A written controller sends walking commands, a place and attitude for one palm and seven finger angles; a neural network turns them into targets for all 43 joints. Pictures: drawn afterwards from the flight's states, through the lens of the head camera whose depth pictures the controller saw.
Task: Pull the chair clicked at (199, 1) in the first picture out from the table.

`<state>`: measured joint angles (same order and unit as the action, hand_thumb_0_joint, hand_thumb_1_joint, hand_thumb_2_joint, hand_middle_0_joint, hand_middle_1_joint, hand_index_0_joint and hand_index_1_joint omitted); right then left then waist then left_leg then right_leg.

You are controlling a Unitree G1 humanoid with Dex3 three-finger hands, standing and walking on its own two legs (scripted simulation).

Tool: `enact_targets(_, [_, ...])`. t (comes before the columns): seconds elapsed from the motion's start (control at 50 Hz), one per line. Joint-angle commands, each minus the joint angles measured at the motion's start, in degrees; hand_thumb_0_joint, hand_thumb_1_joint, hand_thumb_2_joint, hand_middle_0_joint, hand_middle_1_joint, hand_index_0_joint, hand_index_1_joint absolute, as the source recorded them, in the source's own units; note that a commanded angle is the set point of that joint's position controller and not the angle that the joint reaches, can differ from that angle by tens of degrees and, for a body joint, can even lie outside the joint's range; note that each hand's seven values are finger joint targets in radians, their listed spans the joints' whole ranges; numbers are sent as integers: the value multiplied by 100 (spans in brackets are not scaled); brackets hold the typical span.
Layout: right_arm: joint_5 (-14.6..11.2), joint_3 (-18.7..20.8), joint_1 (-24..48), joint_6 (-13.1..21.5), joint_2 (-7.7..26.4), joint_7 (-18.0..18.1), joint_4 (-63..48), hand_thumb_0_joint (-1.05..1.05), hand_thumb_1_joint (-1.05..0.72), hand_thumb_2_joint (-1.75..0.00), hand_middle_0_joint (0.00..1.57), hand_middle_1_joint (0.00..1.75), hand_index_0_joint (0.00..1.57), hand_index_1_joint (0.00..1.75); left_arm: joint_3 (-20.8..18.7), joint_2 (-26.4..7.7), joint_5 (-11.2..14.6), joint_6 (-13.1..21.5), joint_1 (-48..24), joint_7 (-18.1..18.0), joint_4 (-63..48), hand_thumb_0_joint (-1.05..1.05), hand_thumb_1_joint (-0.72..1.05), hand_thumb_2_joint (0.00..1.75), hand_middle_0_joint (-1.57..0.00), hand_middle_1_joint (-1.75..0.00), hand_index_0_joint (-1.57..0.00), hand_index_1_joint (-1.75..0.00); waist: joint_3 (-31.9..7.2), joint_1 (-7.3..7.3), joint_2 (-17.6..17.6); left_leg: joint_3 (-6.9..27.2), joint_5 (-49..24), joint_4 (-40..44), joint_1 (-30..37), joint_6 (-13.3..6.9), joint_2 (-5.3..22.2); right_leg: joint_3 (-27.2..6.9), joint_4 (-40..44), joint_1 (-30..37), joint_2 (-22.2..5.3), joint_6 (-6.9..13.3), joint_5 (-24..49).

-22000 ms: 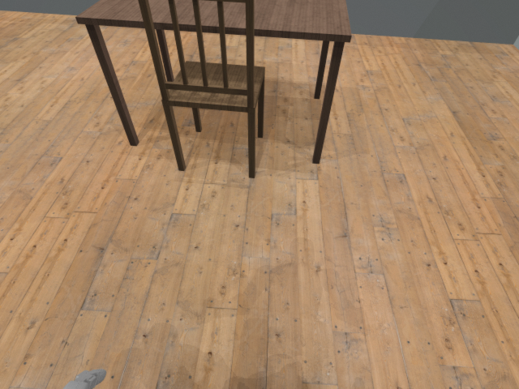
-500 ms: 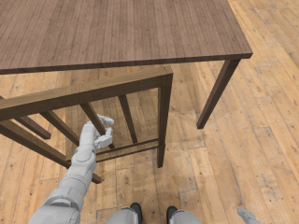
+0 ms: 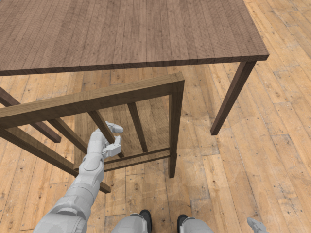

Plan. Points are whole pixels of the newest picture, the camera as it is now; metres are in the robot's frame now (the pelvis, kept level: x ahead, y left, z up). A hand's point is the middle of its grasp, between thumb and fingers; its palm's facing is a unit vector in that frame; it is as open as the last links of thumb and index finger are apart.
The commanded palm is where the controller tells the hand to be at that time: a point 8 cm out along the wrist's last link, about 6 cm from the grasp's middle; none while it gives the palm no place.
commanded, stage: step backward, pulling the chair out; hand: left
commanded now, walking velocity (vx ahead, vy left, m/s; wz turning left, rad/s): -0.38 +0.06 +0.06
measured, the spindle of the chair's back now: (110, 137) +0.37 +0.15 -0.06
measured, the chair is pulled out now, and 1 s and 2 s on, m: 0.15 0.15 0.16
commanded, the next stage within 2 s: stop walking, hand still on the chair in 1.34 s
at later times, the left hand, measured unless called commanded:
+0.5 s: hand (117, 146) +0.35 +0.13 -0.06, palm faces -0.02 -0.98 -0.19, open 5.0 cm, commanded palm +0.33 +0.18 -0.06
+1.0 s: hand (117, 146) +0.35 +0.13 -0.06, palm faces -0.01 -0.98 -0.19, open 5.0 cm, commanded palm +0.33 +0.18 -0.06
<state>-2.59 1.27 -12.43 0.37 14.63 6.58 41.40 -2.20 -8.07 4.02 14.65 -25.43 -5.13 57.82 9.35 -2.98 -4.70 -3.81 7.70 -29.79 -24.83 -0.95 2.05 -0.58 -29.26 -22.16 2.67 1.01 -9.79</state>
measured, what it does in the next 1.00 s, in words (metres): stands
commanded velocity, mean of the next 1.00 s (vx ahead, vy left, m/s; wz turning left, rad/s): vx -0.38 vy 0.01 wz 0.04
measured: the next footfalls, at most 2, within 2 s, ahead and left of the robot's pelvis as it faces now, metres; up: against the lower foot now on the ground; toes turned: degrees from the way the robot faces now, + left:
left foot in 1.64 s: +0.01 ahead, +0.15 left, +0.00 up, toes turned +0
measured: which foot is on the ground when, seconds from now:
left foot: down 0.00-1.00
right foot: down 0.00-1.00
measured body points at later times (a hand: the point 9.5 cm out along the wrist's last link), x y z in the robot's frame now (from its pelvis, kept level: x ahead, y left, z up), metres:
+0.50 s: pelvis -0.01 +0.01 +0.00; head +0.08 -0.01 +0.44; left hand +0.34 +0.18 -0.05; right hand +0.09 -0.25 -0.14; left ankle +0.08 +0.11 -0.73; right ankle +0.06 -0.11 -0.73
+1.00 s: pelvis -0.01 +0.00 +0.00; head +0.08 -0.01 +0.44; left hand +0.34 +0.18 -0.05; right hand +0.09 -0.26 -0.13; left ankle +0.08 +0.11 -0.73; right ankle +0.06 -0.11 -0.73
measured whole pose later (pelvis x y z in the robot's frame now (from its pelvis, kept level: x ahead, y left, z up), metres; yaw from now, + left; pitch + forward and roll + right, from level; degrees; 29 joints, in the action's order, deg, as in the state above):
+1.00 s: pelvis -0.01 +0.00 +0.00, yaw +1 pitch +1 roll -1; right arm -2.1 1.0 -12.0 -0.1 14.2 7.4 39.6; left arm -0.7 -9.6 2.7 13.1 -26.8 -5.3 56.5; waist 10.8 -3.2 -2.9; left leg -2.8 7.2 -30.1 -24.4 -1.0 2.1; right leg 0.4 -28.9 -21.1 2.7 1.2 -9.3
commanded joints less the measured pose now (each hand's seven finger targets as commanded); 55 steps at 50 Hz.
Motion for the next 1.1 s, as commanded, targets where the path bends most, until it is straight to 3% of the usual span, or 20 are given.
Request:
enact_targets(0.0, [-10, 286, -322, 164, 756, 81, -470, 0, -90, -90, 20, 30, 20, 30, -133, -1479, -255, 262, -1733, -160, -997, 0, 90, 90, -50, -145, -50, -145, -2591, 41, 443, 712, -277, 79, 1612, 56, 470, -724, 644, 441, -1047, -43, 802])
enact_targets(0.06, [-25, 261, -268, 152, 760, 97, -493, 0, -90, -90, 20, 30, 20, 30, -4, -1338, -234, 268, -1833, -134, -1088, 0, 90, 90, -50, -145, -50, -145, -2578, 56, 352, 816, -419, 195, 1611, 6, 545, -605, 567, 454, -956, -68, 712])
enact_targets(0.08, [-22, 278, -244, 137, 802, 110, -493, 0, -90, -90, 20, 30, 20, 30, -126, -1479, -243, 247, -1784, -154, -1028, 0, 90, 90, -50, -145, -50, -145, -2491, 66, 374, 852, -397, 217, 1618, -29, 559, -612, 602, 375, -912, -101, 588])
enact_targets(0.12, [-35, 258, -272, 128, 761, 104, -504, 0, -90, -90, 20, 30, 20, 30, 44, -1257, -221, 244, -1765, -133, -1062, 0, 90, 90, -50, -145, -50, -145, -2566, 75, 287, 912, -392, 294, 1619, -39, 605, -530, 517, 450, -870, -58, 491])
enact_targets(0.26, [4, 232, -205, 131, 724, 126, -633, 0, -90, -90, 20, 30, 20, 30, 112, -1159, -231, 261, -1721, -109, -1208, 0, 90, 90, -50, -145, -50, -145, -2525, 106, -26, 1048, 12, 481, 1522, -97, 700, -441, 432, 422, -740, 24, -57])
enact_targets(0.28, [12, 258, -218, 121, 779, 142, -628, 0, -90, -90, 20, 30, 20, 30, -40, -1330, -252, 249, -1638, -131, -1162, 0, 90, 90, -50, -145, -50, -145, -2535, 117, -21, 1103, -66, 517, 1532, -117, 735, -430, 404, 448, -693, 18, -26])
enact_targets(0.3, [14, 234, -200, 112, 718, 129, -646, 0, -90, -90, 20, 30, 20, 30, 76, -1194, -241, 233, -1664, -113, -1187, 0, 90, 90, -50, -145, -50, -145, -2539, 113, -85, 1102, -128, 532, 1525, -121, 780, -409, 333, 472, -685, 18, 20])
enact_targets(0.36, [31, 220, -169, 133, 686, 119, -711, 0, -90, -90, 20, 30, 20, 30, 108, -1119, -235, 255, -1723, -91, -1286, 0, 90, 90, -50, -145, -50, -145, -2509, 108, -25, 1160, 46, 553, 1432, -148, 826, -401, 279, 473, -652, 56, -124])
enact_targets(0.38, [46, 241, -179, 127, 737, 141, -702, 0, -90, -90, 20, 30, 20, 30, -47, -1303, -259, 245, -1650, -113, -1208, 0, 90, 90, -50, -145, -50, -145, -2471, 120, -5, 1167, 54, 554, 1375, -161, 834, -421, 289, 487, -641, 53, -139])
enact_targets(0.44, [51, 216, -196, 137, 670, 123, -723, 0, -90, -90, 20, 30, 20, 30, 63, -1148, -242, 252, -1710, -91, -1282, 0, 90, 90, -50, -145, -50, -145, -2514, 109, 88, 1120, -2, 442, 1397, -126, 814, -468, 317, 526, -698, 86, 39])
enact_targets(0.48, [64, 248, -243, 138, 707, 140, -699, 0, -90, -90, 20, 30, 20, 30, -91, -1355, -265, 255, -1656, -112, -1238, 0, 90, 90, -50, -145, -50, -145, -2516, 101, 171, 1070, 45, 317, 1385, -86, 744, -602, 441, 525, -772, 114, 134])
enact_targets(0.56, [50, 235, -280, 164, 643, 128, -665, 0, -90, -90, 20, 30, 20, 30, 13, -1249, -265, 301, -1746, -108, -1255, 0, 90, 90, -50, -145, -50, -145, -2589, 53, 369, 920, 36, 104, 1481, 11, 597, -751, 594, 529, -989, 169, 422])
enact_targets(0.58, [59, 269, -291, 156, 686, 139, -656, 0, -90, -90, 20, 30, 20, 30, -170, -1476, -284, 298, -1668, -133, -1207, 0, 90, 90, -50, -145, -50, -145, -2589, 61, 408, 925, -6, 66, 1481, 17, 578, -806, 629, 552, -1015, 153, 505])
enact_targets(0.6, [43, 249, -303, 149, 662, 124, -654, 0, -90, -90, 20, 30, 20, 30, -43, -1337, -268, 294, -1702, -124, -1241, 0, 90, 90, -50, -145, -50, -145, -2602, 46, 307, 885, -50, 37, 1523, 43, 572, -811, 596, 556, -1066, 175, 652])
enact_targets(0.68, [34, 259, -258, 139, 726, 139, -663, 0, -90, -90, 20, 30, 20, 30, -138, -1462, -265, 301, -1690, -141, -1200, 0, 90, 90, -50, -145, -50, -145, -2449, 64, 353, 957, 112, 125, 1411, -3, 561, -763, 678, 503, -1021, 115, 262])
enact_targets(0.82, [33, 216, -240, 137, 675, 122, -687, 0, -90, -90, 20, 30, 20, 30, 46, -1194, -242, 284, -1716, -101, -1291, 0, 90, 90, -50, -145, -50, -145, -2568, 106, 17, 1218, -406, 464, 1482, -169, 869, -419, 286, 681, -680, 19, 248])
enact_targets(0.9, [45, 236, -271, 125, 685, 133, -686, 0, -90, -90, 20, 30, 20, 30, 6, -1271, -250, 278, -1702, -103, -1264, 0, 90, 90, -50, -145, -50, -145, -2537, 105, -75, 1104, -186, 368, 1419, -90, 782, -533, 424, 702, -794, 100, 281])
enact_targets(0.98, [30, 268, -318, 139, 687, 142, -697, 0, -90, -90, 20, 30, 20, 30, -125, -1463, -262, 289, -1622, -119, -1226, 0, 90, 90, -50, -145, -50, -145, -2488, 68, 367, 862, 274, -26, 1455, 33, 493, -896, 821, 594, -1125, 207, 332])
enact_targets(1.02, [21, 245, -313, 127, 655, 125, -687, 0, -90, -90, 20, 30, 20, 30, 7, -1352, -250, 289, -1738, -115, -1273, 0, 90, 90, -50, -145, -50, -145, -2532, 47, 406, 743, 372, -237, 1492, 117, 358, -1034, 884, 603, -1397, 297, 598])
enact_targets(1.08, [29, 248, -241, 101, 712, 148, -683, 0, -90, -90, 20, 30, 20, 30, -128, -1528, -267, 250, -1706, -133, -1201, 0, 90, 90, -50, -145, -50, -145, -2465, 60, 561, 751, 234, -292, 1573, 122, 338, -916, 883, 506, -1446, 229, 733])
